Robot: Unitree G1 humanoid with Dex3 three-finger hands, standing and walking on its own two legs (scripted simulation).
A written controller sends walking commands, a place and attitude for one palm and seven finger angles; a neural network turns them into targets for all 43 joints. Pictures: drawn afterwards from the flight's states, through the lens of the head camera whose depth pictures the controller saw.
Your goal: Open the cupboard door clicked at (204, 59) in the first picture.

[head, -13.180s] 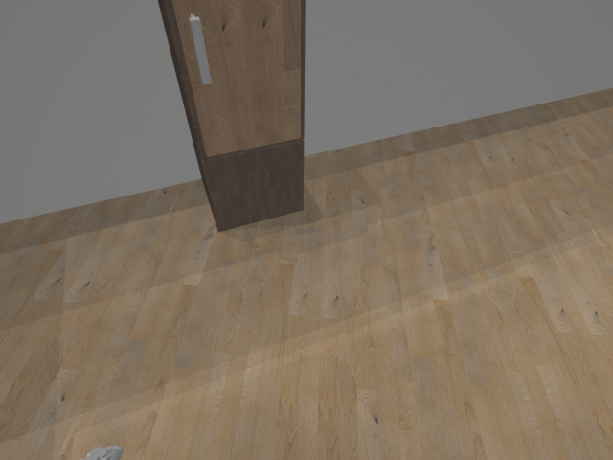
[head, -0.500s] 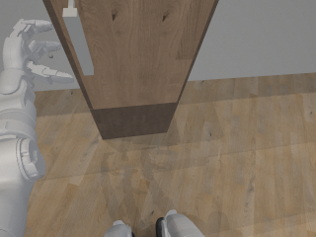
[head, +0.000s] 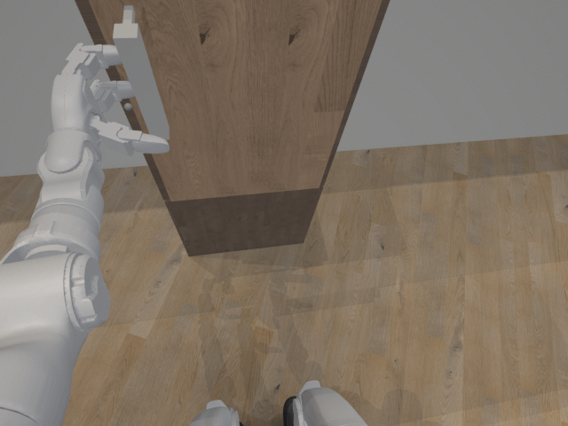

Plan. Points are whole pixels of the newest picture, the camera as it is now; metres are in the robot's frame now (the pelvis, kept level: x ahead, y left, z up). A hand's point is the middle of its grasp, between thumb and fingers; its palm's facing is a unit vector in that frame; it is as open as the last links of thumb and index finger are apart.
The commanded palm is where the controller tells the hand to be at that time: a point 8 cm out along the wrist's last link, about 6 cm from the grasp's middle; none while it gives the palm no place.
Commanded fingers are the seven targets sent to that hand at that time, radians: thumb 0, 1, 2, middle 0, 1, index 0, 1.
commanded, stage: slide the fingers in behind the handle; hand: left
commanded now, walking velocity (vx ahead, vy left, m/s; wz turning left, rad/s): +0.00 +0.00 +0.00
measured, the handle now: (146, 79) +0.58 +0.13 +0.09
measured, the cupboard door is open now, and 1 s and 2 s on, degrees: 0 0 0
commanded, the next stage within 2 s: close the thumb around the handle in 0.96 s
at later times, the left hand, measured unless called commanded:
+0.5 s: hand (159, 109) +0.52 +0.11 +0.10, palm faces +0.03 -1.00 -0.02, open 14.0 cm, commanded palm +0.50 +0.17 +0.09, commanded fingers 0.00 -0.50 0.30 -0.30 -1.20 -0.30 -1.20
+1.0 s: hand (160, 108) +0.53 +0.11 +0.09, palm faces +0.03 -1.00 -0.02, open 14.0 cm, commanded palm +0.51 +0.16 +0.09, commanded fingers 0.00 -0.50 0.30 -0.30 -1.20 -0.30 -1.20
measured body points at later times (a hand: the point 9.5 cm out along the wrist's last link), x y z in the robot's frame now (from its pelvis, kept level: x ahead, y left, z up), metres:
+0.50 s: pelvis -0.01 -0.02 +0.00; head +0.12 -0.01 +0.43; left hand +0.52 +0.17 +0.10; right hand -0.03 -0.28 -0.11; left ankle -0.03 +0.07 -0.69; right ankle +0.01 -0.10 -0.69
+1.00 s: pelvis -0.01 -0.02 +0.00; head +0.12 -0.01 +0.43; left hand +0.52 +0.17 +0.10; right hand -0.04 -0.28 -0.11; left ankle -0.03 +0.07 -0.69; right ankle +0.01 -0.10 -0.69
